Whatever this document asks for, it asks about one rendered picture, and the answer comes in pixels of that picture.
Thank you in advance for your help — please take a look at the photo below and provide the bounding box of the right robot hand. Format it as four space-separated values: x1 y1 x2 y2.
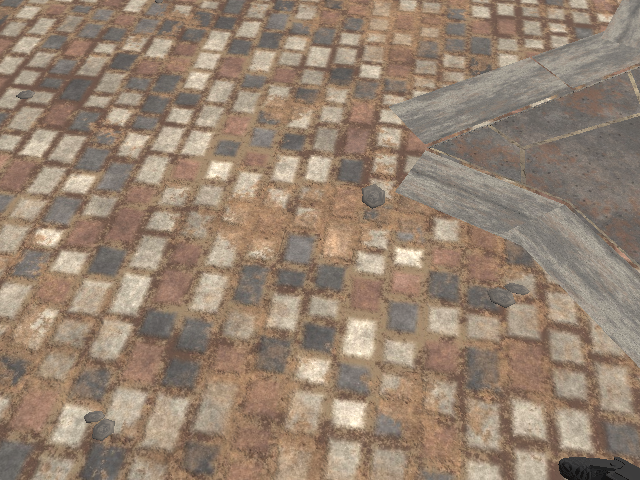
558 457 640 480

